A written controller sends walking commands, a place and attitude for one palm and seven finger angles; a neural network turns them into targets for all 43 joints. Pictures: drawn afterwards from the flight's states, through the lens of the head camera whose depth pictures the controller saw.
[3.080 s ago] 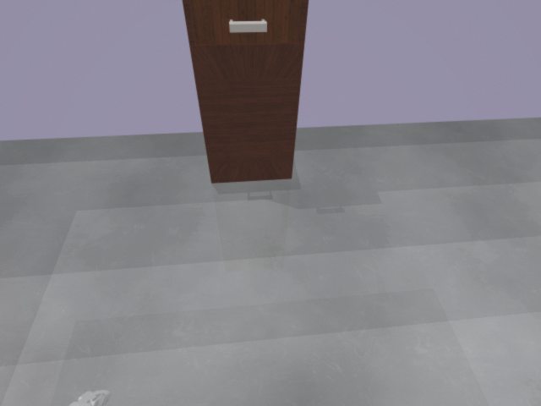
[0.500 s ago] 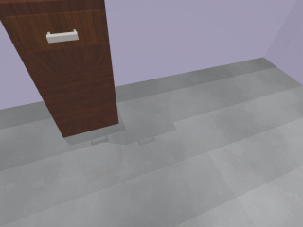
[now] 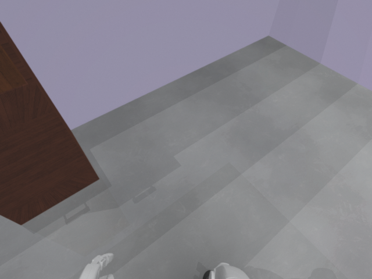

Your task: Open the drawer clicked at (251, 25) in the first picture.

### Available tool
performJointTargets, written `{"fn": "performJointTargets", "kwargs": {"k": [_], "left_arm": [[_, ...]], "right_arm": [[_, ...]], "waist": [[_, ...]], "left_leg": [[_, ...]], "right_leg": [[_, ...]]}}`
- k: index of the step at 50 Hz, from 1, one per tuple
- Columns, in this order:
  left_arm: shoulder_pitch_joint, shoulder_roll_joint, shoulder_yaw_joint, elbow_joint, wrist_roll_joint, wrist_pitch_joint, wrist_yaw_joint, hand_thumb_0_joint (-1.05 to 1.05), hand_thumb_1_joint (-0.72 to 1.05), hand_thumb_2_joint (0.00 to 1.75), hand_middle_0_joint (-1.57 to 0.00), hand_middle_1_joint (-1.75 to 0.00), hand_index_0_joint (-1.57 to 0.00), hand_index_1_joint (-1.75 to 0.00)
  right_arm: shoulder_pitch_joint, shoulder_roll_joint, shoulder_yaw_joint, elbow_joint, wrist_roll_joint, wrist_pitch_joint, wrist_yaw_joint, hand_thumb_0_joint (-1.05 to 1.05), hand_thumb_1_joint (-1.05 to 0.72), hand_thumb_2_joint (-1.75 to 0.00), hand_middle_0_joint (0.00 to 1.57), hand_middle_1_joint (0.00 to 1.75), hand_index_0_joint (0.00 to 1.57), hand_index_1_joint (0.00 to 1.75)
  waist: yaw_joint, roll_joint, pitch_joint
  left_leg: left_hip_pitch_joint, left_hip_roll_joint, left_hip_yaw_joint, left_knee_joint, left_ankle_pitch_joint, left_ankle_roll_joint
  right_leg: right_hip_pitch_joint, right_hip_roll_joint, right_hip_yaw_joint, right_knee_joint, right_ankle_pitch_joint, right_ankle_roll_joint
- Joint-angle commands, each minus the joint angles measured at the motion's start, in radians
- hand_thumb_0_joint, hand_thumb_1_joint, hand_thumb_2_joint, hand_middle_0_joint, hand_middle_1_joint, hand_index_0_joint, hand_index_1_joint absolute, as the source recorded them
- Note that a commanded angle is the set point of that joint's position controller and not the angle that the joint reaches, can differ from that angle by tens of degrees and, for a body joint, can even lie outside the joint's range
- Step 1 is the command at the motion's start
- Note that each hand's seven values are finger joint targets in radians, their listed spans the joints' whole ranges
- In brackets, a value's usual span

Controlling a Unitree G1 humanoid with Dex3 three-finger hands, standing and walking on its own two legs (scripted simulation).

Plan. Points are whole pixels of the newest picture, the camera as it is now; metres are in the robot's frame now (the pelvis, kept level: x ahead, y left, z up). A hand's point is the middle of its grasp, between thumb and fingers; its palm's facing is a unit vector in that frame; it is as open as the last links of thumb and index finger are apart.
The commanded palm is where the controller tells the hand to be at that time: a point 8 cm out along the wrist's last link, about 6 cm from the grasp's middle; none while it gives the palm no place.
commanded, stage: turn to face it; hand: left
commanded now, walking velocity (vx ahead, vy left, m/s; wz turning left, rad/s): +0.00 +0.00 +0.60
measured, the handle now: out of the picture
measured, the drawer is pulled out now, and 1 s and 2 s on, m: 0.00 0.00 0.00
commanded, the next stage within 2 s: take the last steps up to it in 0.96 s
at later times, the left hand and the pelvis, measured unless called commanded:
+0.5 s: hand out of the picture +0.08 +0.27 -0.16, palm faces +0.33 -0.92 -0.21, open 7.4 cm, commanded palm none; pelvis +0.05 +0.05 +0.02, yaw +16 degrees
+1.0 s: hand out of the picture +0.02 +0.17 -0.12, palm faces +0.55 -0.79 -0.28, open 7.4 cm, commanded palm none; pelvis +0.07 -0.03 +0.02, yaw +32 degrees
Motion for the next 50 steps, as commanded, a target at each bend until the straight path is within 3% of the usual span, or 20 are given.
{"fn": "performJointTargets", "kwargs": {"k": [1, 3, 6, 11, 14, 15, 16, 17, 18, 21, 26, 34, 39, 40, 41, 42, 43, 44, 46, 50], "left_arm": [[0.233, 0.178, 0.026, 0.029, -0.010, -0.006, 0.037, 0.00, 0.90, 0.90, -0.20, -0.30, -0.20, -0.30], [0.132, 0.128, 0.010, 0.007, -0.007, 0.000, 0.043, 0.00, 0.90, 0.90, -0.20, -0.30, -0.20, -0.30], [0.048, 0.127, 0.014, -0.021, -0.001, 0.013, 0.046, 0.00, 0.90, 0.90, -0.20, -0.30, -0.20, -0.30], [0.049, 0.151, 0.041, -0.049, 0.007, 0.043, 0.049, 0.00, 0.90, 0.90, -0.20, -0.30, -0.20, -0.30], [0.058, 0.162, 0.049, -0.064, -0.003, 0.063, 0.042, 0.00, 0.90, 0.90, -0.20, -0.30, -0.20, -0.30], [0.065, 0.136, 0.045, -0.078, -0.011, 0.073, 0.037, 0.00, 0.90, 0.90, -0.20, -0.30, -0.20, -0.30], [0.070, 0.074, 0.034, -0.115, -0.017, 0.082, 0.029, 0.00, 0.90, 0.90, -0.20, -0.30, -0.20, -0.30], [-0.003, 0.093, 0.032, -0.153, -0.006, 0.082, 0.029, 0.00, 0.90, 0.90, -0.20, -0.30, -0.20, -0.30], [-0.008, 0.097, 0.040, -0.157, -0.004, 0.080, 0.023, 0.00, 0.90, 0.90, -0.20, -0.30, -0.20, -0.30], [0.040, 0.117, 0.050, -0.110, 0.000, 0.074, 0.015, 0.00, 0.90, 0.90, -0.20, -0.30, -0.20, -0.30], [0.080, 0.135, 0.048, -0.089, -0.009, 0.082, 0.023, 0.00, 0.90, 0.90, -0.20, -0.30, -0.20, -0.30], [0.065, 0.132, 0.038, -0.119, -0.015, 0.082, 0.032, 0.00, 0.90, 0.90, -0.20, -0.30, -0.20, -0.30], [0.185, 0.138, 0.033, -0.094, -0.024, 0.070, 0.040, 0.00, 0.90, 0.90, -0.20, -0.30, -0.20, -0.30], [0.224, 0.149, 0.037, -0.084, -0.021, 0.063, 0.042, 0.00, 0.90, 0.90, -0.20, -0.30, -0.20, -0.30], [0.246, 0.218, 0.048, -0.088, -0.007, 0.052, 0.047, 0.00, 0.90, 0.90, -0.20, -0.30, -0.20, -0.30], [0.224, 0.310, 0.063, -0.108, 0.008, 0.050, 0.050, 0.00, 0.90, 0.90, -0.20, -0.30, -0.20, -0.30], [0.182, 0.299, 0.054, -0.129, -0.003, 0.055, 0.051, 0.00, 0.90, 0.90, -0.20, -0.30, -0.20, -0.30], [0.103, 0.249, 0.046, -0.144, -0.003, 0.051, 0.051, 0.00, 0.90, 0.90, -0.20, -0.30, -0.20, -0.30], [0.036, 0.200, 0.034, -0.150, -0.007, 0.048, 0.049, 0.00, 0.90, 0.90, -0.20, -0.30, -0.20, -0.30], [0.171, 0.177, 0.021, -0.104, -0.005, 0.032, 0.045, 0.00, 0.90, 0.90, -0.20, -0.30, -0.20, -0.30]], "right_arm": [[-0.021, -0.087, -0.018, -0.088, 0.006, 0.002, -0.008, 0.00, -0.90, -0.90, 0.20, 0.30, 0.20, 0.30], [-0.021, -0.070, -0.017, -0.080, -0.006, 0.035, -0.006, 0.00, -0.90, -0.90, 0.20, 0.30, 0.20, 0.30], [0.027, -0.054, -0.021, -0.078, -0.010, 0.064, 0.005, 0.00, -0.90, -0.90, 0.20, 0.30, 0.20, 0.30], [-0.083, -0.077, -0.031, -0.158, -0.015, 0.063, 0.024, 0.00, -0.90, -0.90, 0.20, 0.30, 0.20, 0.30], [-0.064, -0.124, -0.042, -0.175, -0.023, 0.055, 0.028, 0.00, -0.90, -0.90, 0.20, 0.30, 0.20, 0.30], [-0.026, -0.178, -0.055, -0.176, -0.026, 0.049, 0.029, 0.00, -0.90, -0.90, 0.20, 0.30, 0.20, 0.30], [0.003, -0.286, -0.078, -0.194, -0.030, 0.040, 0.025, 0.00, -0.90, -0.90, 0.20, 0.30, 0.20, 0.30], [0.014, -0.328, -0.084, -0.196, -0.034, 0.041, 0.015, 0.00, -0.90, -0.90, 0.20, 0.30, 0.20, 0.30], [-0.031, -0.324, -0.083, -0.211, -0.032, 0.038, 0.009, 0.00, -0.90, -0.90, 0.20, 0.30, 0.20, 0.30], [-0.173, -0.253, -0.056, -0.254, -0.023, 0.024, -0.004, 0.00, -0.90, -0.90, 0.20, 0.30, 0.20, 0.30], [-0.157, -0.269, -0.066, -0.261, -0.016, 0.025, -0.005, 0.00, -0.90, -0.90, 0.20, 0.30, 0.20, 0.30], [-0.164, -0.297, -0.082, -0.256, -0.023, 0.052, 0.005, 0.00, -0.90, -0.90, 0.20, 0.30, 0.20, 0.30], [-0.240, -0.300, -0.085, -0.276, -0.019, 0.065, 0.012, 0.00, -0.90, -0.90, 0.20, 0.30, 0.20, 0.30], [-0.260, -0.286, -0.083, -0.284, -0.014, 0.068, 0.015, 0.00, -0.90, -0.90, 0.20, 0.30, 0.20, 0.30], [-0.258, -0.235, -0.078, -0.294, -0.005, 0.070, 0.021, 0.00, -0.90, -0.90, 0.20, 0.30, 0.20, 0.30], [-0.261, -0.174, -0.068, -0.324, -0.005, 0.070, 0.021, 0.00, -0.90, -0.90, 0.20, 0.30, 0.20, 0.30], [-0.279, -0.237, -0.081, -0.318, -0.019, 0.075, 0.021, 0.00, -0.90, -0.90, 0.20, 0.30, 0.20, 0.30], [-0.253, -0.237, -0.085, -0.296, -0.022, 0.087, 0.028, 0.00, -0.90, -0.90, 0.20, 0.30, 0.20, 0.30], [-0.214, -0.224, -0.083, -0.253, -0.024, 0.096, 0.035, 0.00, -0.90, -0.90, 0.20, 0.30, 0.20, 0.30], [-0.249, -0.196, -0.066, -0.239, -0.018, 0.090, 0.033, 0.00, -0.90, -0.90, 0.20, 0.30, 0.20, 0.30]], "waist": [[0.114, -0.104, -0.243], [0.054, -0.076, -0.130], [0.003, -0.123, -0.121], [0.038, -0.177, -0.107], [0.021, -0.073, -0.109], [0.004, 0.112, -0.104], [-0.009, 0.436, -0.083], [-0.036, 0.349, -0.091], [-0.004, 0.227, -0.105], [0.049, 0.181, -0.134], [0.041, 0.081, -0.191], [0.015, 0.148, -0.169], [0.067, 0.161, -0.182], [0.090, 0.123, -0.179], [0.103, -0.055, -0.177], [0.104, -0.335, -0.123], [0.098, -0.227, -0.106], [0.051, -0.180, -0.074], [0.015, -0.162, -0.031], [0.067, -0.167, -0.071]], "left_leg": [[-0.341, -0.013, -0.170, 0.382, 0.026, 0.001], [-0.290, 0.003, -0.177, 0.311, 0.087, -0.011], [-0.233, -0.007, -0.137, 0.181, 0.133, -0.024], [-0.238, -0.009, -0.095, -0.067, 0.133, -0.022], [-0.111, -0.049, -0.048, -0.310, 0.288, -0.017], [-0.083, 0.005, -0.177, -0.461, 0.352, 0.012], [-0.040, 0.233, -0.550, -0.625, 0.555, 0.124], [-0.066, 0.323, -0.683, -0.677, 0.580, 0.224], [-0.094, 0.289, -0.637, -0.685, 0.449, 0.236], [-0.048, 0.139, -0.465, -0.634, 0.516, 0.147], [0.038, 0.098, -0.419, -0.626, 0.596, 0.169], [0.025, 0.091, -0.532, -0.619, 0.514, 0.208], [-0.119, 0.038, -0.541, -0.563, 0.508, 0.167], [-0.202, -0.003, -0.510, -0.520, 0.429, 0.128], [-0.352, -0.095, -0.417, -0.363, 0.270, 0.060], [-0.494, -0.233, -0.232, -0.098, 0.018, -0.015], [-0.428, -0.178, -0.280, 0.083, -0.009, -0.001], [-0.401, -0.159, -0.297, 0.177, 0.078, 0.002], [-0.389, -0.131, -0.253, 0.258, 0.164, -0.013], [-0.401, -0.123, -0.205, 0.182, 0.185, -0.044]], "right_leg": [[0.444, -0.378, 0.274, -0.235, 0.802, -0.144], [0.212, -0.335, 0.158, -0.311, 0.593, -0.091], [0.114, -0.303, 0.047, -0.351, 0.349, -0.059], [0.152, -0.325, 0.008, -0.302, 0.088, -0.044], [0.114, -0.289, -0.045, -0.134, -0.034, 0.010], [0.054, -0.212, -0.075, 0.028, -0.151, 0.053], [-0.150, -0.076, -0.082, 0.280, -0.451, 0.139], [-0.182, -0.042, 0.053, 0.477, -0.482, 0.130], [-0.180, -0.064, 0.118, 0.545, -0.385, 0.117], [-0.203, -0.066, 0.154, 0.586, -0.175, 0.136], [-0.147, -0.049, 0.165, 0.480, -0.137, 0.160], [-0.043, -0.003, 0.156, 0.203, -0.242, 0.149], [0.206, 0.037, 0.138, -0.076, -0.132, 0.123], [0.315, 0.023, 0.136, -0.219, -0.044, 0.117], [0.424, -0.128, 0.290, -0.374, -0.109, 0.073], [0.383, -0.400, 0.587, -0.457, -0.118, -0.043], [0.214, -0.436, 0.546, -0.456, -0.105, -0.088], [0.130, -0.352, 0.442, -0.464, -0.166, -0.070], [0.110, -0.262, 0.325, -0.422, -0.069, -0.033], [0.291, -0.235, 0.217, -0.345, 0.229, -0.044]]}}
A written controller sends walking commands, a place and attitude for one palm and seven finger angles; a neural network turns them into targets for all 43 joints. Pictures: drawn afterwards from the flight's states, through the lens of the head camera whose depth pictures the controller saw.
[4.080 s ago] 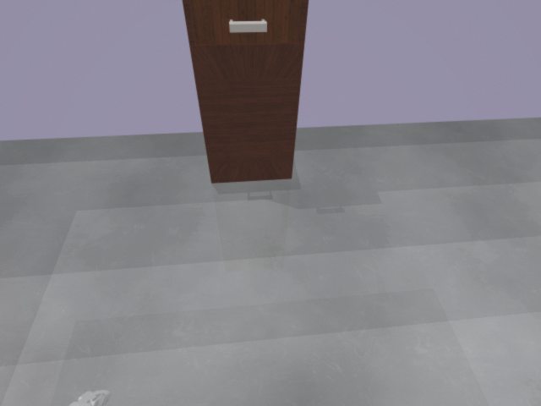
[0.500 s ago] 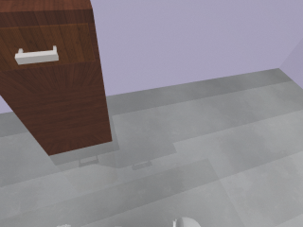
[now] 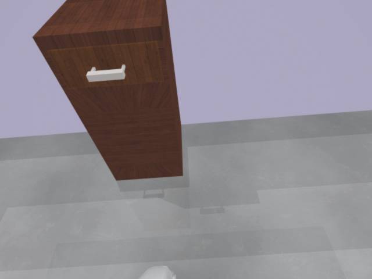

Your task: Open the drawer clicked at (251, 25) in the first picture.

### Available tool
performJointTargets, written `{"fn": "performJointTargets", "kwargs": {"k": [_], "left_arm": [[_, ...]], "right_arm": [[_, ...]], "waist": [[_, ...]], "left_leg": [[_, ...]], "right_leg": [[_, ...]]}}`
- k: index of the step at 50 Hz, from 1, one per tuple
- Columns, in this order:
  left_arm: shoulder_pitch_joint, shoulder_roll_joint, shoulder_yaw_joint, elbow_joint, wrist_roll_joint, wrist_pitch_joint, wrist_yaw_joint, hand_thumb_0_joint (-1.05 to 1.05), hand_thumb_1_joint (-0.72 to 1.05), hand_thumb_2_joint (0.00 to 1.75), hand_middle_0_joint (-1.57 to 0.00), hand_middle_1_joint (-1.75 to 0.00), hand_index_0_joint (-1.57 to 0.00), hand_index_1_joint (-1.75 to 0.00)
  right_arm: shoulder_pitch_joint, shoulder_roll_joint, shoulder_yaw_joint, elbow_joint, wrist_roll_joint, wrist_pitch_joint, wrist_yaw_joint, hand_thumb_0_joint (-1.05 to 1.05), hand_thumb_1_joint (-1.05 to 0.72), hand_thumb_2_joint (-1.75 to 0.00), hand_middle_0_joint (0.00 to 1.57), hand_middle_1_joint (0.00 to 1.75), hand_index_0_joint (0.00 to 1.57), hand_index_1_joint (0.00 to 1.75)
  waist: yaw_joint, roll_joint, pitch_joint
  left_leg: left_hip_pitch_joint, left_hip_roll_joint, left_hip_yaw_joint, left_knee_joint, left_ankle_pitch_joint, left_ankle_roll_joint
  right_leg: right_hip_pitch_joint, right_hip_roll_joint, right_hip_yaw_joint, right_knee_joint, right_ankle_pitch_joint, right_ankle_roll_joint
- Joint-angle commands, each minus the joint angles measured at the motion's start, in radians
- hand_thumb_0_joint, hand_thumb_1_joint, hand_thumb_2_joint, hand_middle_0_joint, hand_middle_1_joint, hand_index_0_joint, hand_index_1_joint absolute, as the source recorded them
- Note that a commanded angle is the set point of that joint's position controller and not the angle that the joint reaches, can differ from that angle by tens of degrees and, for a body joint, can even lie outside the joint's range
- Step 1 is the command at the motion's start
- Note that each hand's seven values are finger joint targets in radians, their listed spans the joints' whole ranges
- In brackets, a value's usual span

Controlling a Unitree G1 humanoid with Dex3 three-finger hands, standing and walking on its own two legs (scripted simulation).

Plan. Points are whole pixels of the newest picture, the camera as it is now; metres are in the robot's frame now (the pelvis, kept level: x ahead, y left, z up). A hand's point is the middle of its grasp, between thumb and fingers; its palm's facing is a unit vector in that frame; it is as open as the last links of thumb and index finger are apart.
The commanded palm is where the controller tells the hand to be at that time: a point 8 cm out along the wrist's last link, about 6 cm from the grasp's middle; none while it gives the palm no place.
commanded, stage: take the last steps up to it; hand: left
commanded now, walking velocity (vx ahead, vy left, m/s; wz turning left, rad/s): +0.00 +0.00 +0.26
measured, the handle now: (107, 71) +0.78 +0.34 +0.03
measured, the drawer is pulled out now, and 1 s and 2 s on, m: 0.00 0.00 0.00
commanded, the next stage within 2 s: come to a stop and stand still in 0.96 s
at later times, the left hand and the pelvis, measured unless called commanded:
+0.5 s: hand out of the picture -0.06 +0.26 -0.18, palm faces +0.18 -0.97 -0.19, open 7.4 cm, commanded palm none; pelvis +0.02 +0.07 +0.00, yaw +6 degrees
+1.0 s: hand (117, 228) +0.28 +0.23 -0.17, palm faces +0.11 -0.97 -0.19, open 7.4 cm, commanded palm none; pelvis +0.20 +0.05 -0.01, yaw +6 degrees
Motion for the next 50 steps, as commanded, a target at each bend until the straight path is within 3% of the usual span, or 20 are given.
{"fn": "performJointTargets", "kwargs": {"k": [1, 3, 11, 13, 16, 18, 19, 20, 24, 28, 36, 38, 40, 42, 43, 44, 45, 46, 48, 50], "left_arm": [[0.045, 0.186, 0.038, -0.045, 0.005, -0.042, 0.014, 0.00, 0.90, 0.90, -0.20, -0.30, -0.20, -0.30], [0.088, 0.200, 0.039, -0.026, 0.009, -0.042, 0.013, 0.00, 0.90, 0.90, -0.20, -0.30, -0.20, -0.30], [0.192, 0.230, 0.056, 0.064, 0.021, -0.061, -0.003, 0.00, 0.90, 0.90, -0.20, -0.30, -0.20, -0.30], [0.172, 0.234, 0.056, 0.076, 0.023, -0.061, -0.006, 0.00, 0.90, 0.90, -0.20, -0.30, -0.20, -0.30], [0.101, 0.207, 0.050, 0.086, 0.007, -0.052, -0.012, 0.00, 0.90, 0.90, -0.20, -0.30, -0.20, -0.30], [0.045, 0.098, 0.020, 0.037, 0.003, -0.044, -0.024, 0.00, 0.90, 0.90, -0.20, -0.30, -0.20, -0.30], [-0.019, 0.116, 0.020, 0.018, 0.014, -0.047, -0.021, 0.00, 0.90, 0.90, -0.20, -0.30, -0.20, -0.30], [-0.011, 0.123, 0.025, 0.028, 0.018, -0.046, -0.025, 0.00, 0.90, 0.90, -0.20, -0.30, -0.20, -0.30], [0.031, 0.099, 0.020, 0.094, 0.015, -0.044, -0.041, 0.00, 0.90, 0.90, -0.20, -0.30, -0.20, -0.30], [0.028, 0.093, 0.020, 0.098, 0.011, -0.035, -0.039, 0.00, 0.90, 0.90, -0.20, -0.30, -0.20, -0.30], [-0.186, 0.070, 0.010, 0.022, 0.000, -0.044, -0.045, 0.00, 0.90, 0.90, -0.20, -0.30, -0.20, -0.30], [-0.183, 0.063, 0.011, 0.019, 0.000, -0.049, -0.043, 0.00, 0.90, 0.90, -0.20, -0.30, -0.20, -0.30], [-0.076, 0.078, 0.016, 0.048, 0.002, -0.059, -0.037, 0.00, 0.90, 0.90, -0.20, -0.30, -0.20, -0.30], [0.162, 0.138, 0.041, 0.121, 0.009, -0.077, -0.029, 0.00, 0.90, 0.90, -0.20, -0.30, -0.20, -0.30], [0.278, 0.232, 0.066, 0.149, 0.015, -0.091, -0.017, 0.00, 0.90, 0.90, -0.20, -0.30, -0.20, -0.30], [0.314, 0.284, 0.070, 0.160, -0.007, -0.088, -0.015, 0.00, 0.90, 0.90, -0.20, -0.30, -0.20, -0.30], [0.216, 0.262, 0.068, 0.132, -0.015, -0.080, -0.011, 0.00, 0.90, 0.90, -0.20, -0.30, -0.20, -0.30], [0.122, 0.217, 0.058, 0.115, -0.015, -0.074, -0.006, 0.00, 0.90, 0.90, -0.20, -0.30, -0.20, -0.30], [0.014, 0.135, 0.030, 0.089, -0.009, -0.081, -0.003, 0.00, 0.90, 0.90, -0.20, -0.30, -0.20, -0.30], [-0.008, 0.096, 0.016, 0.091, -0.003, -0.089, -0.002, 0.00, 0.90, 0.90, -0.20, -0.30, -0.20, -0.30]], "right_arm": [[-0.024, -0.040, 0.000, -0.056, 0.004, -0.016, -0.003, 0.00, -0.90, -0.90, 0.20, 0.30, 0.20, 0.30], [-0.056, -0.035, 0.009, -0.056, 0.005, -0.015, -0.007, 0.00, -0.90, -0.90, 0.20, 0.30, 0.20, 0.30], [-0.133, -0.020, 0.029, -0.064, 0.004, -0.052, 0.009, 0.00, -0.90, -0.90, 0.20, 0.30, 0.20, 0.30], [-0.103, -0.009, 0.035, -0.054, 0.006, -0.061, 0.009, 0.00, -0.90, -0.90, 0.20, 0.30, 0.20, 0.30], [0.067, -0.014, 0.039, 0.011, 0.008, -0.082, -0.002, 0.00, -0.90, -0.90, 0.20, 0.30, 0.20, 0.30], [0.227, -0.169, 0.003, 0.053, -0.001, -0.089, -0.023, 0.00, -0.90, -0.90, 0.20, 0.30, 0.20, 0.30], [0.250, -0.171, 0.007, 0.063, -0.002, -0.082, -0.029, 0.00, -0.90, -0.90, 0.20, 0.30, 0.20, 0.30], [0.199, -0.131, 0.022, 0.054, -0.004, -0.084, -0.030, 0.00, -0.90, -0.90, 0.20, 0.30, 0.20, 0.30], [0.147, -0.040, 0.051, 0.058, 0.005, -0.118, -0.043, 0.00, -0.90, -0.90, 0.20, 0.30, 0.20, 0.30], [0.212, -0.028, 0.052, 0.092, 0.010, -0.140, -0.051, 0.00, -0.90, -0.90, 0.20, 0.30, 0.20, 0.30], [0.330, -0.014, 0.054, 0.167, -0.003, -0.144, -0.060, 0.00, -0.90, -0.90, 0.20, 0.30, 0.20, 0.30], [0.331, -0.024, 0.054, 0.180, -0.004, -0.141, -0.062, 0.00, -0.90, -0.90, 0.20, 0.30, 0.20, 0.30], [0.322, -0.041, 0.051, 0.186, 0.001, -0.139, -0.064, 0.00, -0.90, -0.90, 0.20, 0.30, 0.20, 0.30], [0.293, -0.040, 0.049, 0.176, 0.015, -0.142, -0.058, 0.00, -0.90, -0.90, 0.20, 0.30, 0.20, 0.30], [0.329, 0.008, 0.051, 0.159, 0.028, -0.146, -0.050, 0.00, -0.90, -0.90, 0.20, 0.30, 0.20, 0.30], [0.349, 0.024, 0.048, 0.145, 0.031, -0.145, -0.054, 0.00, -0.90, -0.90, 0.20, 0.30, 0.20, 0.30], [0.316, 0.011, 0.043, 0.146, 0.030, -0.135, -0.054, 0.00, -0.90, -0.90, 0.20, 0.30, 0.20, 0.30], [0.253, 0.039, 0.041, 0.138, 0.024, -0.124, -0.046, 0.00, -0.90, -0.90, 0.20, 0.30, 0.20, 0.30], [0.234, 0.075, 0.049, 0.137, 0.006, -0.101, -0.037, 0.00, -0.90, -0.90, 0.20, 0.30, 0.20, 0.30], [0.284, 0.103, 0.053, 0.152, -0.001, -0.080, -0.033, 0.00, -0.90, -0.90, 0.20, 0.30, 0.20, 0.30]], "waist": [[0.022, -0.211, -0.005], [0.040, -0.209, -0.014], [0.101, -0.219, -0.025], [0.082, -0.220, -0.022], [-0.006, -0.129, -0.050], [-0.085, 0.307, -0.028], [-0.095, 0.207, 0.042], [-0.065, 0.142, 0.067], [-0.006, 0.053, 0.131], [0.006, 0.042, 0.089], [-0.040, 0.071, 0.140], [-0.028, 0.072, 0.133], [0.024, 0.073, 0.068], [0.134, 0.011, -0.057], [0.160, -0.182, -0.188], [0.126, -0.235, -0.265], [0.108, -0.149, -0.190], [0.081, -0.115, -0.077], [0.017, -0.070, 0.050], [-0.026, -0.125, 0.049]], "left_leg": [[-0.038, 0.039, 0.022, -0.009, -0.008, -0.022], [-0.006, 0.044, 0.033, -0.077, -0.042, -0.025], [0.045, 0.067, 0.088, -0.337, -0.125, 0.016], [0.125, 0.067, 0.099, -0.431, -0.124, 0.032], [0.493, 0.041, 0.145, -0.748, 0.049, 0.046], [0.673, 0.383, -0.307, -0.921, -0.133, 0.172], [0.598, 0.428, -0.341, -0.948, -0.109, 0.231], [0.531, 0.400, -0.284, -0.955, -0.157, 0.238], [0.467, 0.291, -0.117, -0.951, 0.205, 0.205], [0.543, 0.265, -0.025, -0.917, 0.518, 0.209], [0.595, 0.280, 0.010, -0.869, 0.688, 0.202], [0.574, 0.281, 0.035, -0.818, 0.822, 0.194], [0.560, 0.268, 0.053, -0.681, 1.023, 0.175], [0.373, 0.213, 0.091, -0.386, 0.886, 0.121], [0.149, 0.091, 0.146, -0.074, 0.419, 0.077], [0.050, 0.003, 0.102, 0.218, -0.229, 0.061], [0.049, 0.067, 0.011, 0.260, -0.185, 0.083], [0.040, 0.099, 0.018, 0.256, -0.122, 0.083], [0.068, 0.149, 0.012, 0.178, -0.008, 0.071], [0.120, 0.151, 0.039, 0.075, 0.036, 0.049]], "right_leg": [[0.088, -0.234, 0.149, -0.188, 0.332, -0.080], [0.109, -0.249, 0.157, -0.179, 0.368, -0.096], [0.192, -0.324, 0.260, -0.277, -0.046, -0.126], [0.133, -0.322, 0.245, -0.277, -0.084, -0.124], [-0.090, -0.205, 0.083, -0.137, -0.161, -0.031], [-0.452, -0.018, -0.097, 0.299, -0.298, 0.065], [-0.506, -0.034, -0.006, 0.424, -0.296, 0.045], [-0.487, -0.062, 0.024, 0.480, -0.241, 0.032], [-0.460, -0.077, 0.047, 0.587, -0.033, 0.052], [-0.475, -0.062, 0.034, 0.590, 0.027, 0.069], [-0.437, -0.036, -0.005, 0.279, 0.053, 0.029], [-0.336, -0.002, -0.029, 0.200, 0.030, 0.002], [-0.162, 0.050, -0.057, 0.134, 0.028, -0.024], [0.218, 0.021, -0.005, 0.039, 0.185, -0.053], [0.454, -0.240, 0.316, 0.003, 0.360, -0.162], [0.468, -0.437, 0.590, -0.116, 0.524, -0.268], [0.331, -0.405, 0.528, -0.180, 0.316, -0.271], [0.178, -0.370, 0.478, -0.240, 0.156, -0.223], [-0.078, -0.291, 0.304, -0.287, 0.107, -0.153], [-0.155, -0.234, 0.176, -0.315, 0.151, -0.118]]}}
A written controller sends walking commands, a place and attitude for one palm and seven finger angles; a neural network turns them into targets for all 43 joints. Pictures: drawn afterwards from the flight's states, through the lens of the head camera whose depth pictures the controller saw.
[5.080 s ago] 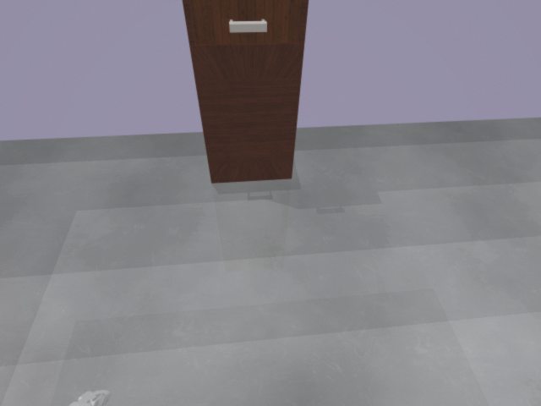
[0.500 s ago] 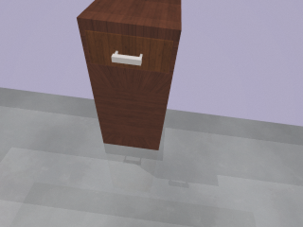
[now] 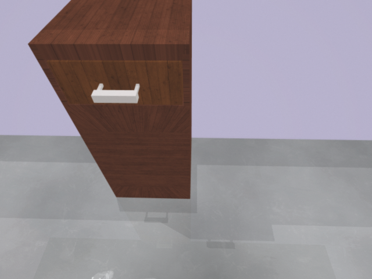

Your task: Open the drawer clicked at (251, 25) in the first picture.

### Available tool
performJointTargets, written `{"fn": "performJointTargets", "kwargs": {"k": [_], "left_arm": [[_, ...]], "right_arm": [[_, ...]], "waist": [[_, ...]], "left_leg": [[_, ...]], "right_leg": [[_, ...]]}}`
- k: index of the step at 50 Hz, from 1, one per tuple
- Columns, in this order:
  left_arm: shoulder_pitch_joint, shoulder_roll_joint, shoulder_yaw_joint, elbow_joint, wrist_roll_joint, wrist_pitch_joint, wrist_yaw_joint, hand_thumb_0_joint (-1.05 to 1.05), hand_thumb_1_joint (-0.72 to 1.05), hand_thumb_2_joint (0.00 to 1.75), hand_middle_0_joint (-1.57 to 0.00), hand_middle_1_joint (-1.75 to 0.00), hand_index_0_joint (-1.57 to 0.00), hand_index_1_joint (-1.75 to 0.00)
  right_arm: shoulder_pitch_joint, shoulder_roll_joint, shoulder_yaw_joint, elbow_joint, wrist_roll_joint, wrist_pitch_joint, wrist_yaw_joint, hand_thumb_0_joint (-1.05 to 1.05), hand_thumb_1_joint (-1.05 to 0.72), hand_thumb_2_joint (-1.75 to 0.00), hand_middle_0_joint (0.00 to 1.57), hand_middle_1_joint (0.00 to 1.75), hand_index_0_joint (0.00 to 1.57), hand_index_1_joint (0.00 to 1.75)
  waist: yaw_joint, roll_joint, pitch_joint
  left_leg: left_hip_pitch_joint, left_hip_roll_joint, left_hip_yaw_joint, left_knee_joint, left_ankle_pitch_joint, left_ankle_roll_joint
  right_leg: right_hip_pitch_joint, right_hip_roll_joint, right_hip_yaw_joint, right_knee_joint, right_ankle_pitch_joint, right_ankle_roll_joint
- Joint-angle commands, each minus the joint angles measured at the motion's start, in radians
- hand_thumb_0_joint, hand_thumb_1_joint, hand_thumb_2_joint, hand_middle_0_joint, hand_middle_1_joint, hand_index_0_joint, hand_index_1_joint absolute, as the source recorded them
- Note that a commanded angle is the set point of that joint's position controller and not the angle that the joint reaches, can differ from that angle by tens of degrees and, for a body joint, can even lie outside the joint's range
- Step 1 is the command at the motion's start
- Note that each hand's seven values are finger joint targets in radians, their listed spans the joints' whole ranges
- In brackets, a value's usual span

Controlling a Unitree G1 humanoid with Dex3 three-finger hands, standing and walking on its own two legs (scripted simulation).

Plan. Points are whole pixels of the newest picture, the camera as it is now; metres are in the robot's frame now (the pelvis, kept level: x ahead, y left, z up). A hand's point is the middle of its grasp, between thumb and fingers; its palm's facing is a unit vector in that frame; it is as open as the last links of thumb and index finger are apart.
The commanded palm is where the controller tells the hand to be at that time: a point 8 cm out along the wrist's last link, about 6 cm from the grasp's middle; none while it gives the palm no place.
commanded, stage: come to a stop and stand still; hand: left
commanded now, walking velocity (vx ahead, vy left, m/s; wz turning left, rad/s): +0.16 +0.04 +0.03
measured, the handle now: (117, 91) +0.61 +0.23 +0.05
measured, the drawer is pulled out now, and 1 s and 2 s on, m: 0.00 0.00 0.00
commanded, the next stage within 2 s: look again from close up in 1.18 s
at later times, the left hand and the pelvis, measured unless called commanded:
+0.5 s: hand out of the picture +0.07 +0.20 -0.17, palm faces +0.02 -0.98 -0.21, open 7.4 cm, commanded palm none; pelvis +0.05 +0.02 +0.01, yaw -3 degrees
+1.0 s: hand out of the picture +0.05 +0.14 -0.16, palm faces +0.02 -0.98 -0.21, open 7.2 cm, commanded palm none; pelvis +0.01 -0.04 +0.01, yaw -2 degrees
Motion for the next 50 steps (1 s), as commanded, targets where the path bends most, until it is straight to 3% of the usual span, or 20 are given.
{"fn": "performJointTargets", "kwargs": {"k": [1, 10, 12, 14, 17, 21, 26, 28, 29, 30, 31, 32, 33, 36, 39, 41, 43, 44, 46, 50], "left_arm": [[0.103, 0.106, 0.012, 0.007, 0.009, -0.016, 0.017, 0.00, 0.90, 0.90, -0.20, -0.30, -0.20, -0.30], [0.140, 0.140, 0.014, 0.026, 0.010, 0.022, 0.030, 0.00, 0.90, 0.90, -0.20, -0.30, -0.20, -0.30], [0.146, 0.133, 0.017, 0.023, 0.006, 0.039, 0.034, 0.00, 0.90, 0.90, -0.20, -0.30, -0.20, -0.30], [0.202, 0.089, 0.010, 0.013, -0.001, 0.055, 0.038, 0.00, 0.90, 0.90, -0.20, -0.30, -0.20, -0.30], [0.212, 0.081, 0.006, 0.015, 0.001, 0.077, 0.035, 0.00, 0.90, 0.90, -0.20, -0.30, -0.20, -0.30], [0.205, 0.098, 0.020, 0.000, 0.009, 0.088, 0.026, 0.00, 0.90, 0.90, -0.20, -0.30, -0.20, -0.30], [0.202, 0.069, 0.015, -0.019, 0.007, 0.078, 0.019, 0.00, 0.90, 0.90, -0.20, -0.30, -0.20, -0.30], [0.255, 0.074, 0.016, 0.000, 0.010, 0.068, 0.020, 0.00, 0.90, 0.90, -0.20, -0.30, -0.20, -0.30], [0.260, 0.117, 0.021, 0.000, 0.018, 0.064, 0.024, 0.00, 0.90, 0.90, -0.20, -0.30, -0.20, -0.30], [0.228, 0.186, 0.029, -0.011, 0.025, 0.059, 0.027, 0.00, 0.90, 0.90, -0.20, -0.30, -0.20, -0.30], [0.177, 0.215, 0.027, -0.028, 0.022, 0.056, 0.028, 0.00, 0.90, 0.90, -0.20, -0.30, -0.20, -0.30], [0.145, 0.203, 0.023, -0.039, 0.021, 0.054, 0.028, 0.00, 0.90, 0.90, -0.20, -0.30, -0.20, -0.30], [0.109, 0.190, 0.023, -0.039, 0.022, 0.053, 0.031, 0.00, 0.90, 0.90, -0.20, -0.30, -0.20, -0.30], [0.077, 0.153, 0.012, -0.027, 0.013, 0.050, 0.032, 0.00, 0.90, 0.90, -0.20, -0.30, -0.20, -0.30], [0.119, 0.146, 0.004, -0.001, 0.006, 0.044, 0.030, 0.00, 0.90, 0.90, -0.20, -0.30, -0.20, -0.30], [0.144, 0.124, -0.002, 0.016, -0.002, 0.044, 0.030, 0.00, 0.90, 0.90, -0.20, -0.30, -0.20, -0.30], [0.146, 0.107, -0.005, 0.022, -0.002, 0.047, 0.032, 0.00, 0.90, 0.90, -0.20, -0.30, -0.20, -0.30], [0.153, 0.116, -0.001, 0.035, -0.004, 0.040, 0.029, 0.00, 0.90, 0.90, -0.20, -0.30, -0.20, -0.30], [0.145, 0.133, 0.000, 0.047, -0.008, 0.045, 0.030, 0.00, 0.90, 0.90, -0.20, -0.30, -0.20, -0.30], [0.135, 0.135, -0.001, 0.060, -0.005, 0.046, 0.025, 0.00, 0.90, 0.90, -0.20, -0.30, -0.20, -0.30]], "right_arm": [[0.085, -0.025, -0.006, -0.047, -0.014, 0.009, 0.007, 0.00, -0.90, -0.90, 0.20, 0.30, 0.20, 0.30], [-0.085, -0.047, 0.008, -0.092, 0.005, 0.015, -0.005, 0.00, -0.90, -0.90, 0.20, 0.30, 0.20, 0.30], [-0.073, -0.084, -0.002, -0.093, 0.003, 0.012, -0.008, 0.00, -0.90, -0.90, 0.20, 0.30, 0.20, 0.30], [-0.101, -0.172, -0.014, -0.120, -0.004, 0.007, -0.017, 0.00, -0.90, -0.90, 0.20, 0.30, 0.20, 0.30], [-0.166, -0.194, -0.019, -0.140, -0.009, 0.015, -0.029, 0.00, -0.90, -0.90, 0.20, 0.30, 0.20, 0.30], [-0.221, -0.210, -0.032, -0.176, -0.014, 0.027, -0.037, 0.00, -0.90, -0.90, 0.20, 0.30, 0.20, 0.30], [-0.231, -0.223, -0.048, -0.186, -0.016, 0.032, -0.024, 0.00, -0.90, -0.90, 0.20, 0.30, 0.20, 0.30], [-0.240, -0.211, -0.050, -0.184, -0.009, 0.036, -0.016, 0.00, -0.90, -0.90, 0.20, 0.30, 0.20, 0.30], [-0.226, -0.173, -0.048, -0.186, 0.000, 0.038, -0.012, 0.00, -0.90, -0.90, 0.20, 0.30, 0.20, 0.30], [-0.239, -0.113, -0.036, -0.205, 0.005, 0.042, -0.005, 0.00, -0.90, -0.90, 0.20, 0.30, 0.20, 0.30], [-0.280, -0.098, -0.024, -0.223, 0.001, 0.047, 0.003, 0.00, -0.90, -0.90, 0.20, 0.30, 0.20, 0.30], [-0.295, -0.100, -0.026, -0.221, -0.001, 0.054, 0.005, 0.00, -0.90, -0.90, 0.20, 0.30, 0.20, 0.30], [-0.294, -0.101, -0.026, -0.208, -0.005, 0.059, 0.004, 0.00, -0.90, -0.90, 0.20, 0.30, 0.20, 0.30], [-0.208, -0.093, -0.017, -0.146, -0.002, 0.052, 0.000, 0.00, -0.90, -0.90, 0.20, 0.30, 0.20, 0.30], [-0.176, -0.089, -0.003, -0.113, -0.002, 0.037, -0.004, 0.00, -0.90, -0.90, 0.20, 0.30, 0.20, 0.30], [-0.154, -0.105, 0.006, -0.090, -0.001, 0.020, -0.010, 0.00, -0.90, -0.90, 0.20, 0.30, 0.20, 0.30], [-0.156, -0.123, 0.012, -0.080, -0.005, 0.017, -0.017, 0.00, -0.90, -0.90, 0.20, 0.30, 0.20, 0.30], [-0.138, -0.119, 0.017, -0.068, -0.009, 0.013, -0.022, 0.00, -0.90, -0.90, 0.20, 0.30, 0.20, 0.30], [-0.128, -0.114, 0.020, -0.048, -0.004, 0.013, -0.020, 0.00, -0.90, -0.90, 0.20, 0.30, 0.20, 0.30], [-0.112, -0.103, 0.023, -0.041, -0.009, 0.019, -0.017, 0.00, -0.90, -0.90, 0.20, 0.30, 0.20, 0.30]], "waist": [[-0.008, -0.097, -0.019], [0.034, -0.163, -0.103], [0.021, -0.107, -0.090], [0.047, 0.084, -0.100], [0.049, 0.231, -0.079], [0.043, 0.163, -0.133], [0.032, 0.136, -0.201], [0.057, 0.092, -0.208], [0.056, -0.017, -0.182], [0.045, -0.224, -0.116], [0.050, -0.247, -0.077], [0.050, -0.211, -0.070], [0.039, -0.266, -0.032], [0.010, -0.177, -0.020], [0.024, -0.125, -0.036], [0.037, -0.047, -0.046], [0.050, -0.039, -0.018], [0.051, -0.042, -0.045], [0.053, 0.067, -0.093], [0.044, -0.008, -0.039]], "left_leg": [[-0.062, 0.066, -0.015, -0.094, 0.100, -0.027], [0.057, 0.002, 0.022, -0.614, 0.189, -0.067], [0.175, 0.022, 0.005, -0.754, 0.410, -0.054], [0.201, 0.209, -0.135, -0.791, 0.805, 0.036], [0.112, 0.290, -0.211, -0.915, 0.770, 0.141], [0.163, 0.290, -0.161, -0.860, 0.779, 0.179], [0.193, 0.243, -0.137, -0.853, 0.571, 0.143], [0.138, 0.176, -0.096, -0.781, 0.442, 0.085], [0.061, 0.110, -0.058, -0.713, 0.310, 0.034], [-0.056, 0.013, 0.023, -0.633, 0.098, -0.026], [-0.044, -0.011, 0.015, -0.567, -0.017, -0.038], [-0.002, -0.004, -0.014, -0.499, -0.044, -0.036], [-0.012, 0.004, -0.035, -0.465, -0.031, -0.029], [0.023, 0.003, -0.023, -0.491, 0.069, -0.028], [0.094, -0.002, -0.014, -0.674, 0.171, -0.034], [0.169, 0.046, -0.077, -0.794, 0.353, -0.016], [0.133, 0.071, -0.081, -0.826, 0.314, -0.014], [0.153, 0.062, -0.067, -0.807, 0.356, -0.016], [0.140, 0.058, -0.065, -0.825, 0.342, -0.023], [0.125, 0.037, -0.044, -0.845, 0.227, -0.031]], "right_leg": [[-0.058, -0.258, 0.194, -0.375, 0.129, -0.064], [0.096, -0.205, 0.148, -0.196, 0.497, -0.060], [0.031, -0.176, 0.145, -0.113, 0.365, -0.014], [-0.009, -0.076, 0.095, -0.030, 0.079, 0.061], [-0.001, -0.030, 0.086, 0.204, -0.298, 0.083], [-0.076, -0.032, 0.147, 0.389, -0.332, 0.081], [-0.006, -0.028, 0.110, 0.163, -0.264, 0.090], [0.120, -0.018, 0.086, -0.102, -0.049, 0.095], [0.169, -0.070, 0.159, -0.228, 0.040, 0.086], [0.140, -0.226, 0.350, -0.282, 0.083, 0.028], [0.035, -0.309, 0.385, -0.314, 0.124, -0.040], [-0.038, -0.309, 0.364, -0.329, 0.054, -0.073], [-0.061, -0.272, 0.355, -0.323, 0.047, -0.072], [-0.014, -0.212, 0.256, -0.268, 0.151, -0.059], [0.045, -0.180, 0.225, -0.220, 0.179, -0.026], [0.037, -0.129, 0.202, -0.198, 0.105, 0.019], [0.064, -0.103, 0.213, -0.241, 0.039, 0.042], [0.093, -0.103, 0.211, -0.233, 0.123, 0.044], [0.169, -0.110, 0.197, -0.224, 0.120, 0.043], [0.124, -0.113, 0.223, -0.303, -0.060, 0.037]]}}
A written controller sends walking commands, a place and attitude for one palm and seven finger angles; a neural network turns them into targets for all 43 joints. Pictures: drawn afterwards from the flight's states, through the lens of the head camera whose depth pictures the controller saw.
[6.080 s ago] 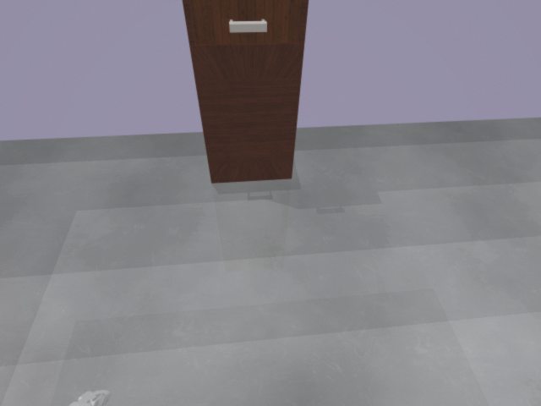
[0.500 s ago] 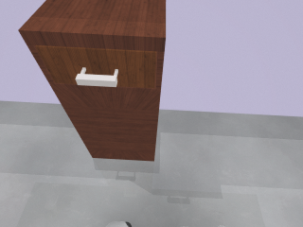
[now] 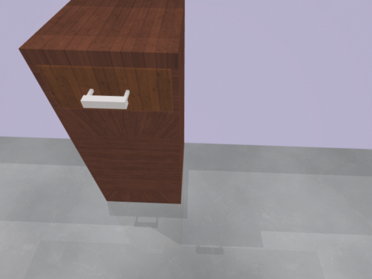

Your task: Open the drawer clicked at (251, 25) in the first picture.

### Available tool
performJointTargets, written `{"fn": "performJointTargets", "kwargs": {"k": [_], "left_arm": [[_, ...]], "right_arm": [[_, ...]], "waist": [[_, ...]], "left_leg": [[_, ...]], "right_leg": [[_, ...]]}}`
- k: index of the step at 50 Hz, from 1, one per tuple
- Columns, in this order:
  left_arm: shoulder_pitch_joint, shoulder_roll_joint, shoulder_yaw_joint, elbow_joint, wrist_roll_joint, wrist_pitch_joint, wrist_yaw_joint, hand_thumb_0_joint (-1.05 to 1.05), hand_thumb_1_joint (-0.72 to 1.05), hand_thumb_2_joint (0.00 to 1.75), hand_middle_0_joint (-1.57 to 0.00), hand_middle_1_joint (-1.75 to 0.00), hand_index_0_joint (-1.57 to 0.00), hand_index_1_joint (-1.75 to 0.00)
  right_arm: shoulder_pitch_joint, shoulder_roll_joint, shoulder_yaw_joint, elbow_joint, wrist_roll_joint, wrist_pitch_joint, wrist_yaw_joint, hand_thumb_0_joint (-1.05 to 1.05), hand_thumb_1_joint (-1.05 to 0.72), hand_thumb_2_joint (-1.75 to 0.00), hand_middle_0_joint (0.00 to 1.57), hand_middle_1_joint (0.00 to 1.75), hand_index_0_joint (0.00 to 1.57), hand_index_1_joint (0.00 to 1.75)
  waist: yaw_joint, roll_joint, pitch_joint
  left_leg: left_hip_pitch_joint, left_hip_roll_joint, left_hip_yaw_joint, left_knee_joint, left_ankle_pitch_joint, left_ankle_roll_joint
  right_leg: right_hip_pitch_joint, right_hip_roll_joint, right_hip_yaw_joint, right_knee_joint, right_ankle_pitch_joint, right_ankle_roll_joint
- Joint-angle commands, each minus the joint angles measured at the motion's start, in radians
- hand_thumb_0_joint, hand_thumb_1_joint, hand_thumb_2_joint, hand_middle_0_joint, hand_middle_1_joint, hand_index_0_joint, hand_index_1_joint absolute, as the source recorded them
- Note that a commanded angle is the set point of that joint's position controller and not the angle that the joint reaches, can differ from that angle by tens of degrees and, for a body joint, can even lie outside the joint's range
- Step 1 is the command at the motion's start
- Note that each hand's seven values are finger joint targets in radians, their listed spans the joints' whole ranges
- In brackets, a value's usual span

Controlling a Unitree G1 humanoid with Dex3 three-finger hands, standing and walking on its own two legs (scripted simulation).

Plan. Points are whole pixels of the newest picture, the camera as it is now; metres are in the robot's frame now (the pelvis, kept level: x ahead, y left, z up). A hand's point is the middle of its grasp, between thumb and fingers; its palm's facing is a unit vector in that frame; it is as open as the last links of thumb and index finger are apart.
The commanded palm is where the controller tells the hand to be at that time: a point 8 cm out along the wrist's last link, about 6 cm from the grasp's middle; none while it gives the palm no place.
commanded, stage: come to a stop and stand still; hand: left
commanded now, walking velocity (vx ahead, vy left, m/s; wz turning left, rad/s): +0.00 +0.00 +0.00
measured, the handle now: (107, 97) +0.60 +0.28 +0.03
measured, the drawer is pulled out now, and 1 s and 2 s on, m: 0.00 0.00 0.00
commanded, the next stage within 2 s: look again from close up in 0.18 s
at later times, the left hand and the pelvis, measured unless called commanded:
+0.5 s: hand out of the picture +0.00 +0.21 -0.18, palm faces +0.03 -0.98 -0.18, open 7.4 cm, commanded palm none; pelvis +0.00 +0.04 -0.01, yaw +0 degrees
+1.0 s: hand out of the picture +0.02 +0.23 -0.18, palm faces +0.01 -0.98 -0.18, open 7.4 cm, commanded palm none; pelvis +0.03 +0.06 -0.01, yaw -1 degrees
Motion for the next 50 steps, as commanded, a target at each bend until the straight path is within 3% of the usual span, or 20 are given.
{"fn": "performJointTargets", "kwargs": {"k": [1, 7, 13, 14, 15, 16, 17, 19, 20, 22, 23, 26, 30, 35, 39, 43, 45, 48, 50], "left_arm": [[0.054, 0.115, 0.015, -0.014, 0.004, -0.014, 0.003, 0.00, 0.90, 0.90, -0.20, -0.30, -0.20, -0.30], [0.078, 0.096, 0.013, -0.002, 0.005, -0.014, 0.004, 0.00, 0.90, 0.90, -0.20, -0.30, -0.20, -0.30], [0.114, 0.072, 0.009, 0.009, 0.005, -0.018, 0.004, 0.00, 0.90, 0.90, -0.20, -0.30, -0.20, -0.30], [0.212, 0.088, 0.000, 0.037, 0.025, -0.060, 0.047, 0.00, 0.90, 0.90, -0.20, -0.30, -0.20, -0.30], [0.181, 0.145, 0.009, -0.010, 0.023, -0.072, 0.039, 0.00, 0.90, 0.90, -0.20, -0.30, -0.20, -0.30], [0.140, 0.149, 0.009, -0.022, 0.019, -0.071, 0.029, 0.00, 0.90, 0.90, -0.20, -0.30, -0.20, -0.30], [0.096, 0.139, 0.010, -0.032, 0.023, -0.066, 0.026, 0.00, 0.90, 0.90, -0.20, -0.30, -0.20, -0.30], [0.090, 0.100, 0.005, -0.045, 0.018, -0.063, 0.021, 0.00, 0.90, 0.90, -0.20, -0.30, -0.20, -0.30], [0.105, 0.074, -0.001, -0.041, 0.013, -0.060, 0.019, 0.00, 0.90, 0.90, -0.20, -0.30, -0.20, -0.30], [0.132, 0.049, -0.005, -0.037, 0.013, -0.048, 0.017, 0.00, 0.90, 0.90, -0.20, -0.30, -0.20, -0.30], [0.142, 0.047, -0.007, -0.029, 0.013, -0.043, 0.016, 0.00, 0.90, 0.90, -0.20, -0.30, -0.20, -0.30], [0.146, 0.051, -0.011, -0.022, 0.016, -0.038, 0.010, 0.00, 0.90, 0.90, -0.20, -0.30, -0.20, -0.30], [0.145, 0.059, -0.010, -0.025, 0.015, -0.033, 0.010, 0.00, 0.90, 0.90, -0.20, -0.30, -0.20, -0.30], [0.143, 0.067, -0.009, -0.026, 0.015, -0.028, 0.009, 0.00, 0.90, 0.90, -0.20, -0.30, -0.20, -0.30], [0.139, 0.072, -0.010, -0.025, 0.016, -0.027, 0.008, 0.00, 0.90, 0.90, -0.20, -0.30, -0.20, -0.30], [0.141, 0.073, -0.008, -0.023, 0.016, -0.027, 0.008, 0.00, 0.90, 0.90, -0.20, -0.30, -0.20, -0.30], [0.149, 0.074, -0.006, -0.020, 0.021, -0.028, 0.004, 0.00, 0.90, 0.90, -0.20, -0.30, -0.20, -0.30], [0.155, 0.066, -0.003, -0.025, 0.031, -0.027, -0.007, 0.00, 0.90, 0.90, -0.20, -0.30, -0.20, -0.30], [0.170, 0.064, 0.001, -0.025, 0.033, -0.030, -0.014, 0.00, 0.90, 0.90, -0.20, -0.30, -0.20, -0.30]], "right_arm": [[0.037, -0.081, -0.008, -0.035, -0.004, -0.011, -0.004, 0.00, -0.90, -0.90, 0.20, 0.30, 0.20, 0.30], [0.084, -0.067, -0.005, -0.024, -0.006, -0.010, -0.005, 0.00, -0.90, -0.90, 0.20, 0.30, 0.20, 0.30], [0.104, -0.054, -0.003, -0.020, -0.004, -0.019, -0.008, 0.00, -0.90, -0.90, 0.20, 0.30, 0.20, 0.30], [-0.022, -0.083, -0.004, -0.087, 0.000, -0.046, 0.004, 0.00, -0.90, -0.90, 0.20, 0.30, 0.20, 0.30], [0.055, -0.029, -0.002, -0.128, 0.004, -0.034, 0.008, 0.00, -0.90, -0.90, 0.20, 0.30, 0.20, 0.30], [0.051, -0.033, -0.002, -0.126, 0.000, -0.022, 0.012, 0.00, -0.90, -0.90, 0.20, 0.30, 0.20, 0.30], [0.081, -0.031, -0.003, -0.126, 0.000, -0.024, 0.014, 0.00, -0.90, -0.90, 0.20, 0.30, 0.20, 0.30], [0.129, -0.038, 0.004, -0.119, -0.005, -0.043, 0.016, 0.00, -0.90, -0.90, 0.20, 0.30, 0.20, 0.30], [0.140, -0.054, 0.005, -0.119, -0.006, -0.053, 0.012, 0.00, -0.90, -0.90, 0.20, 0.30, 0.20, 0.30], [0.134, -0.085, 0.006, -0.127, -0.011, -0.060, 0.006, 0.00, -0.90, -0.90, 0.20, 0.30, 0.20, 0.30], [0.111, -0.089, 0.007, -0.127, -0.009, -0.060, 0.002, 0.00, -0.90, -0.90, 0.20, 0.30, 0.20, 0.30], [0.092, -0.091, 0.008, -0.138, -0.007, -0.061, -0.002, 0.00, -0.90, -0.90, 0.20, 0.30, 0.20, 0.30], [0.097, -0.103, 0.009, -0.125, -0.005, -0.065, -0.004, 0.00, -0.90, -0.90, 0.20, 0.30, 0.20, 0.30], [0.094, -0.110, 0.012, -0.112, -0.006, -0.065, -0.006, 0.00, -0.90, -0.90, 0.20, 0.30, 0.20, 0.30], [0.092, -0.109, 0.013, -0.103, -0.004, -0.064, -0.005, 0.00, -0.90, -0.90, 0.20, 0.30, 0.20, 0.30], [0.096, -0.107, 0.014, -0.093, -0.003, -0.065, -0.006, 0.00, -0.90, -0.90, 0.20, 0.30, 0.20, 0.30], [0.106, -0.117, 0.012, -0.084, -0.005, -0.062, -0.004, 0.00, -0.90, -0.90, 0.20, 0.30, 0.20, 0.30], [0.097, -0.127, 0.001, -0.088, -0.009, -0.052, 0.004, 0.00, -0.90, -0.90, 0.20, 0.30, 0.20, 0.30], [0.087, -0.127, -0.002, -0.096, -0.010, -0.051, 0.007, 0.00, -0.90, -0.90, 0.20, 0.30, 0.20, 0.30]], "waist": [[0.004, -0.006, 0.025], [-0.005, -0.036, 0.059], [-0.003, -0.008, 0.044], [0.047, -0.029, 0.057], [-0.017, -0.040, -0.060], [-0.012, 0.004, -0.060], [-0.039, -0.026, -0.055], [-0.047, -0.001, -0.040], [-0.038, 0.037, -0.035], [-0.009, 0.095, -0.028], [0.001, 0.125, -0.017], [0.006, 0.046, 0.036], [0.009, 0.006, 0.014], [0.010, 0.028, 0.006], [0.010, 0.001, 0.013], [0.006, 0.015, -0.002], [0.005, 0.015, -0.021], [0.007, 0.064, 0.053], [0.015, 0.062, 0.090]], "left_leg": [[-0.009, 0.023, -0.017, -0.061, 0.003, 0.049], [-0.007, 0.016, -0.008, -0.060, -0.013, 0.054], [-0.006, 0.019, -0.015, -0.075, 0.006, 0.060], [-0.124, 0.007, 0.031, 0.173, -0.035, 0.029], [-0.125, -0.008, -0.016, 0.225, -0.171, 0.053], [-0.086, 0.000, -0.006, 0.226, -0.175, 0.064], [-0.063, -0.004, 0.011, 0.189, -0.151, 0.065], [-0.015, -0.012, -0.014, 0.074, -0.006, 0.071], [-0.027, 0.017, -0.046, 0.034, 0.068, 0.084], [-0.090, 0.068, -0.097, -0.012, 0.124, 0.108], [-0.108, 0.071, -0.108, -0.038, 0.126, 0.115], [-0.132, 0.050, -0.101, -0.058, 0.079, 0.115], [-0.094, 0.045, -0.095, -0.073, 0.098, 0.118], [-0.067, 0.044, -0.088, -0.082, 0.130, 0.121], [-0.070, 0.038, -0.083, -0.080, 0.123, 0.122], [-0.047, 0.034, -0.074, -0.071, 0.155, 0.120], [-0.036, 0.036, -0.073, -0.074, 0.025, 0.129], [-0.098, 0.052, -0.110, -0.123, -0.237, 0.151], [-0.143, 0.048, -0.116, -0.124, -0.310, 0.158]], "right_leg": [[-0.040, -0.150, 0.164, -0.193, -0.073, 0.024], [-0.091, -0.150, 0.172, -0.224, -0.155, 0.025], [-0.080, -0.142, 0.159, -0.198, -0.101, 0.025], [-0.029, -0.225, 0.245, -0.135, 0.520, 0.085], [0.027, -0.297, 0.277, -0.124, 0.480, 0.022], [-0.021, -0.293, 0.268, -0.145, 0.273, -0.029], [-0.083, -0.255, 0.216, -0.151, 0.056, -0.050], [-0.121, -0.178, 0.156, -0.081, -0.015, -0.030], [-0.110, -0.136, 0.133, -0.033, 0.005, -0.011], [-0.055, -0.101, 0.089, 0.019, 0.007, 0.007], [-0.033, -0.098, 0.076, 0.032, 0.007, 0.015], [-0.036, -0.106, 0.092, 0.020, 0.037, 0.023], [-0.023, -0.118, 0.087, 0.015, 0.063, 0.034], [-0.019, -0.122, 0.084, 0.010, 0.070, 0.040], [-0.012, -0.128, 0.082, 0.001, 0.078, 0.042], [-0.006, -0.132, 0.084, 0.001, 0.101, 0.041], [-0.007, -0.122, 0.072, 0.021, 0.003, 0.033], [-0.062, -0.101, 0.049, 0.052, -0.131, 0.022], [-0.071, -0.100, 0.059, 0.056, -0.166, 0.012]]}}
